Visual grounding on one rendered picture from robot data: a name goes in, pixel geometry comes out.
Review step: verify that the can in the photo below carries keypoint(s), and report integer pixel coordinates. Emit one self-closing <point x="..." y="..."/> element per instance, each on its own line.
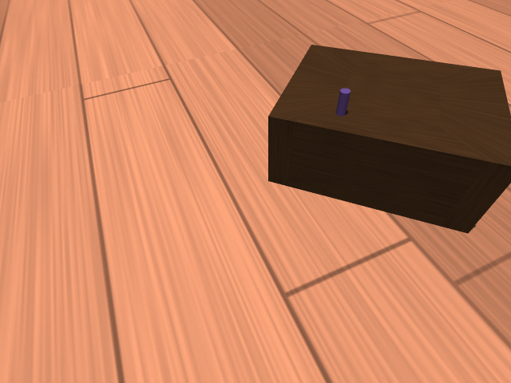
<point x="344" y="96"/>

